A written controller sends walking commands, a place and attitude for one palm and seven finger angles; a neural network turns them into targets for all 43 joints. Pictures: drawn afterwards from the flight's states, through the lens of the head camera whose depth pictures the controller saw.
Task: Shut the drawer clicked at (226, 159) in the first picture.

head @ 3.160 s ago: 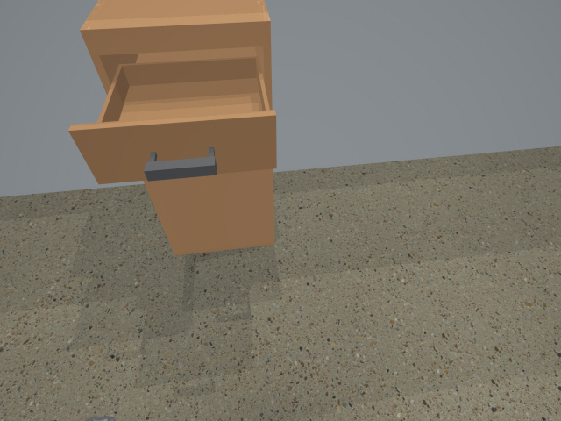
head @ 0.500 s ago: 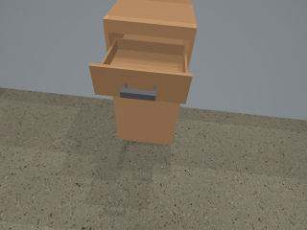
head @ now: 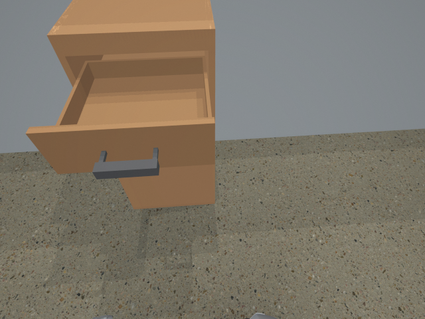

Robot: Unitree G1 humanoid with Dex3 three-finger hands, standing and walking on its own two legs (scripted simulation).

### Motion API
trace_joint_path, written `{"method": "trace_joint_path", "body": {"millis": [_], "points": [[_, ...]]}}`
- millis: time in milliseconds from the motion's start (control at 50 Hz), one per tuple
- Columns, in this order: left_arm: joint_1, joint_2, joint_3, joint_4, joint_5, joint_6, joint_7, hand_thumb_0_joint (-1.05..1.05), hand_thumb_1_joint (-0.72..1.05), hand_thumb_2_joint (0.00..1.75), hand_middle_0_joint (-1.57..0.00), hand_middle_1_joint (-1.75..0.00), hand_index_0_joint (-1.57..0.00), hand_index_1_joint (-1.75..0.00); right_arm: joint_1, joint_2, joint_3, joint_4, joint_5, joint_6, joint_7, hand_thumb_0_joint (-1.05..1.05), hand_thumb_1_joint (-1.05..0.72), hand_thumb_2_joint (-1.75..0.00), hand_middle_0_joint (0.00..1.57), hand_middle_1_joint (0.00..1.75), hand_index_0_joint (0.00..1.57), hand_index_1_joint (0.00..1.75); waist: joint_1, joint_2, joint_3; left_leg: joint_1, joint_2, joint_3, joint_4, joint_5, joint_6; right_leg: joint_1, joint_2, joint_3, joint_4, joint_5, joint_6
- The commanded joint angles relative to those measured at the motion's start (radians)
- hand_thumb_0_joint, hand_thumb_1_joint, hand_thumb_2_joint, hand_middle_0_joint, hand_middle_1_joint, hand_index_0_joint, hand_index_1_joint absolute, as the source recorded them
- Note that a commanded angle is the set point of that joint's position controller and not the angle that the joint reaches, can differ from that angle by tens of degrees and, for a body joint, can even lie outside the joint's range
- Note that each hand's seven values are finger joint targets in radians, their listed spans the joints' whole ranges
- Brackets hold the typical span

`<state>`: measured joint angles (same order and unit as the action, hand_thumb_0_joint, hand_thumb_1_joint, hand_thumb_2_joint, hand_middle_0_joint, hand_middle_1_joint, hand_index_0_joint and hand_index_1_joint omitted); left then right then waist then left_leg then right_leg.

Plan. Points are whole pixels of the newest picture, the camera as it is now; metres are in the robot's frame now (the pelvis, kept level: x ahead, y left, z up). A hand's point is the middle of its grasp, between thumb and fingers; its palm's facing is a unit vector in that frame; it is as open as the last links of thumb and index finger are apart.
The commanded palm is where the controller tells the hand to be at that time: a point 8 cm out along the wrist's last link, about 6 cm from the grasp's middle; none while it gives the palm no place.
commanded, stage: take the last steps up to it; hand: left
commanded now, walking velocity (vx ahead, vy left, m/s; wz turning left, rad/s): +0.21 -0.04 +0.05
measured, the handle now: (128, 161) +0.43 +0.19 +0.03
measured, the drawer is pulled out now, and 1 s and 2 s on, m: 0.30 0.30 0.30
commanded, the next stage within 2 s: come to a stop and stand still in 0.16 s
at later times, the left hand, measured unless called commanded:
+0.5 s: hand out of the picture +0.07 +0.15 -0.18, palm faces +0.11 -0.99 -0.11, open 7.3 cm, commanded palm none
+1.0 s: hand out of the picture +0.01 +0.13 -0.15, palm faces +0.09 -0.98 -0.20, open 7.4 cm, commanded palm none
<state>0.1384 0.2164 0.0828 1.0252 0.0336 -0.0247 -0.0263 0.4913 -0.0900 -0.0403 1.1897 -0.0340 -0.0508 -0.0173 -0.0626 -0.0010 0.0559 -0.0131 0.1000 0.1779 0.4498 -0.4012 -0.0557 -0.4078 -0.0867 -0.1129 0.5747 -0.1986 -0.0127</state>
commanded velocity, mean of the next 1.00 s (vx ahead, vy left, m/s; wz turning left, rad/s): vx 0.03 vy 0.02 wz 0.01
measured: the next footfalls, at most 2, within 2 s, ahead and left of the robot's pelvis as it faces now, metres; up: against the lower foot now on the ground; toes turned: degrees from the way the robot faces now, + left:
left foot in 0.38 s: +0.22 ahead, +0.09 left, +0.00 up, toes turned +9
right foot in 0.78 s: +0.08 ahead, -0.14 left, +0.00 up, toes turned -5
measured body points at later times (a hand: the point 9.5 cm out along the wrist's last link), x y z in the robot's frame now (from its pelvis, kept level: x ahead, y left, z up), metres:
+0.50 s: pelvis +0.11 +0.00 +0.01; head +0.11 +0.04 +0.46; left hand +0.06 +0.21 -0.17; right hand +0.23 -0.21 -0.12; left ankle +0.18 +0.08 -0.73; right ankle +0.09 -0.12 -0.72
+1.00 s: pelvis +0.05 -0.04 +0.02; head +0.05 -0.05 +0.47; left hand +0.00 +0.18 -0.13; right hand +0.05 -0.29 -0.14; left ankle +0.04 +0.09 -0.67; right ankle +0.04 -0.16 -0.73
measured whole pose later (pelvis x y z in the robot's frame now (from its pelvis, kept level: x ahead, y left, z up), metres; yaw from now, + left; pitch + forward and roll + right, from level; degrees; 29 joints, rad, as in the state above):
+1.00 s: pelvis +0.05 -0.04 +0.02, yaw +1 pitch +0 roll +2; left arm 0.39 0.13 0.03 1.09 0.03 -0.01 0.02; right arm 0.32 -0.21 -0.08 1.09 -0.03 0.04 0.01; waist 0.02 0.00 -0.02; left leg -0.40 0.03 0.06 0.88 -0.28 -0.03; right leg -0.15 -0.06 -0.05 0.37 -0.22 0.01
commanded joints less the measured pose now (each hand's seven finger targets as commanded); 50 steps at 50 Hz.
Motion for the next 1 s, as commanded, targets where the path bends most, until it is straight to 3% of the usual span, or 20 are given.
{"method": "trace_joint_path", "body": {"millis": [0,60,140,260,320,340,360,400,480,540,600,660,720,740,760,780,800,840,880,980], "points": [[0.449,0.216,0.033,0.084,-0.021,-0.035,0.029,0.0,0.9,0.9,-0.2,-0.3,-0.2,-0.3,-0.047,-0.104,-0.01,-0.112,0.025,-0.008,0.002,0.0,-0.9,-0.9,0.2,0.3,0.2,0.3,0.194,-0.271,-0.222,-0.568,-0.055,-0.084,0.74,-0.21,0.079,0.612,-0.354,0.506,-0.278,0.171,-0.173],[0.205,0.094,-0.003,0.027,-0.018,-0.034,0.045,0.0,0.9,0.9,-0.2,-0.3,-0.2,-0.3,-0.116,-0.098,-0.024,-0.112,0.012,0.01,0.003,0.0,-0.9,-0.9,0.2,0.3,0.2,0.3,0.103,-0.118,-0.042,-0.56,0.046,-0.161,0.832,-0.007,0.075,0.281,-0.28,0.31,-0.325,0.089,-0.16],[0.159,0.032,-0.027,0.023,-0.008,-0.045,0.053,0.0,0.9,0.9,-0.2,-0.3,-0.2,-0.3,-0.069,-0.061,-0.017,-0.093,0.006,0.035,0.007,0.0,-0.9,-0.9,0.2,0.3,0.2,0.3,0.03,-0.109,-0.021,-0.444,0.038,-0.11,0.626,0.059,0.04,0.14,-0.205,0.11,-0.346,0.258,-0.141],[0.198,0.049,-0.028,0.046,-0.009,-0.035,0.052,0.0,0.9,0.9,-0.2,-0.3,-0.2,-0.3,-0.209,-0.066,-0.003,-0.146,0.013,0.026,0.013,0.0,-0.9,-0.9,0.2,0.3,0.2,0.3,0.067,-0.096,-0.001,-0.354,0.003,-0.077,0.261,0.093,0.033,0.197,-0.19,0.131,-0.333,0.231,-0.159],[0.192,0.01,-0.047,0.061,-0.019,-0.012,0.058,0.0,0.9,0.9,-0.2,-0.3,-0.2,-0.3,-0.163,-0.096,0.01,-0.108,0.02,0.015,-0.004,0.0,-0.9,-0.9,0.2,0.3,0.2,0.3,0.039,0.001,-0.022,-0.087,0.016,-0.11,-0.019,0.442,0.03,0.139,-0.081,0.059,-0.19,0.235,-0.062],[0.232,-0.017,-0.055,0.064,-0.023,-0.003,0.063,0.0,0.9,0.9,-0.2,-0.3,-0.2,-0.3,-0.165,-0.149,0.007,-0.111,0.018,0.008,-0.012,0.0,-0.9,-0.9,0.2,0.3,0.2,0.3,0.058,0.115,-0.04,-0.052,0.106,-0.192,-0.044,0.665,0.067,0.123,-0.036,0.049,-0.159,0.105,-0.012],[0.262,-0.027,-0.056,0.068,-0.021,0.007,0.071,0.0,0.9,0.9,-0.2,-0.3,-0.2,-0.3,-0.193,-0.186,0.002,-0.118,0.019,0.017,-0.015,0.0,-0.9,-0.9,0.2,0.3,0.2,0.3,0.073,0.14,-0.029,-0.09,0.17,-0.222,-0.045,0.735,0.108,0.156,-0.011,0.045,-0.167,-0.04,0.013],[0.272,-0.007,-0.058,0.081,-0.019,0.032,0.073,0.0,0.9,0.9,-0.2,-0.3,-0.2,-0.3,-0.265,-0.191,0.002,-0.134,0.028,0.027,-0.031,0.0,-0.9,-0.9,0.2,0.3,0.2,0.3,0.081,0.228,0.011,-0.181,0.2,-0.279,-0.146,0.699,0.156,0.192,0.005,0.022,-0.074,-0.142,0.039],[0.287,0.02,-0.039,0.061,-0.012,0.057,0.071,0.0,0.9,0.9,-0.2,-0.3,-0.2,-0.3,-0.3,-0.223,-0.021,-0.161,0.025,0.04,-0.048,0.0,-0.9,-0.9,0.2,0.3,0.2,0.3,0.076,0.138,-0.08,-0.087,0.267,-0.288,-0.135,0.864,0.25,0.067,0.011,0.104,0.281,-0.334,0.04],[0.28,0.001,-0.027,0.04,-0.01,0.06,0.071,0.0,0.9,0.9,-0.2,-0.3,-0.2,-0.3,-0.319,-0.228,-0.035,-0.182,0.024,0.049,-0.041,0.0,-0.9,-0.9,0.2,0.3,0.2,0.3,0.07,0.077,-0.147,-0.068,0.249,-0.236,-0.105,0.83,0.26,0.013,0.029,0.12,0.421,-0.298,0.049],[0.277,-0.013,-0.021,0.018,-0.009,0.07,0.071,0.0,0.9,0.9,-0.2,-0.3,-0.2,-0.3,-0.339,-0.208,-0.041,-0.192,0.021,0.055,-0.029,0.0,-0.9,-0.9,0.2,0.3,0.2,0.3,0.07,0.119,-0.154,-0.146,0.223,-0.229,-0.153,0.512,0.241,0.026,0.028,0.109,0.416,-0.281,0.049],[0.297,-0.041,-0.033,0.023,-0.008,0.066,0.069,0.0,0.9,0.9,-0.2,-0.3,-0.2,-0.3,-0.352,-0.2,-0.047,-0.187,0.012,0.059,-0.014,0.0,-0.9,-0.9,0.2,0.3,0.2,0.3,0.071,0.157,-0.12,-0.276,0.205,-0.266,-0.245,0.072,0.212,0.14,0.024,0.058,0.237,-0.291,0.03],[0.438,-0.045,-0.036,0.084,-0.004,0.053,0.063,0.0,0.9,0.9,-0.2,-0.3,-0.2,-0.3,-0.363,-0.204,-0.051,-0.171,0.009,0.074,-0.001,0.0,-0.9,-0.9,0.2,0.3,0.2,0.3,0.125,0.141,-0.061,-0.446,0.113,-0.229,-0.268,-0.222,0.126,0.349,0.072,-0.016,-0.061,-0.182,0.01],[0.486,-0.015,-0.033,0.095,0.003,0.051,0.064,0.0,0.9,0.9,-0.2,-0.3,-0.2,-0.3,-0.362,-0.171,-0.046,-0.175,0.015,0.083,0.003,0.0,-0.9,-0.9,0.2,0.3,0.2,0.3,0.143,0.03,-0.015,-0.501,0.041,-0.179,-0.183,-0.245,0.084,0.356,0.037,0.039,-0.228,-0.239,0.003],[0.46,0.051,-0.028,0.078,0.013,0.043,0.067,0.0,0.9,0.9,-0.2,-0.3,-0.2,-0.3,-0.35,-0.104,-0.036,-0.187,0.025,0.097,0.009,0.0,-0.9,-0.9,0.2,0.3,0.2,0.3,0.123,-0.189,0.038,-0.501,-0.065,-0.11,0.055,-0.156,0.029,0.201,-0.149,0.326,-0.455,-0.568,-0.062],[0.33,0.126,-0.022,0.026,0.01,0.052,0.067,0.0,0.9,0.9,-0.2,-0.3,-0.2,-0.3,-0.349,-0.095,-0.041,-0.21,0.018,0.109,0.016,0.0,-0.9,-0.9,0.2,0.3,0.2,0.3,0.096,-0.266,0.106,-0.45,-0.107,-0.091,0.279,-0.052,0.013,-0.038,-0.316,0.504,-0.609,-0.719,-0.13],[0.213,0.135,-0.015,-0.013,0.0,0.033,0.074,0.0,0.9,0.9,-0.2,-0.3,-0.2,-0.3,-0.357,-0.135,-0.048,-0.202,0.009,0.117,0.019,0.0,-0.9,-0.9,0.2,0.3,0.2,0.3,0.08,-0.253,0.14,-0.421,-0.068,-0.175,0.425,0.033,0.03,-0.156,-0.317,0.531,-0.633,-0.719,-0.126],[0.119,0.105,-0.022,-0.031,-0.004,0.012,0.068,0.0,0.9,0.9,-0.2,-0.3,-0.2,-0.3,-0.242,-0.146,-0.05,-0.164,0.006,0.101,0.032,0.0,-0.9,-0.9,0.2,0.3,0.2,0.3,0.022,-0.157,0.128,-0.441,-0.064,-0.165,0.516,0.118,0.036,-0.064,-0.226,0.354,-0.531,-0.461,-0.084],[0.201,0.085,-0.023,-0.009,-0.007,-0.004,0.06,0.0,0.9,0.9,-0.2,-0.3,-0.2,-0.3,-0.207,-0.132,-0.041,-0.152,0.004,0.078,0.036,0.0,-0.9,-0.9,0.2,0.3,0.2,0.3,0.057,-0.112,0.077,-0.493,-0.068,-0.124,0.492,0.157,0.028,0.139,-0.178,0.244,-0.437,-0.229,-0.067],[0.333,0.087,-0.013,0.038,-0.002,-0.007,0.062,0.0,0.9,0.9,-0.2,-0.3,-0.2,-0.3,-0.266,-0.142,-0.026,-0.196,0.007,0.06,0.025,0.0,-0.9,-0.9,0.2,0.3,0.2,0.3,0.132,-0.145,0.029,-0.517,-0.041,-0.123,0.339,0.048,0.02,0.335,-0.241,0.289,-0.383,-0.112,-0.131]]}}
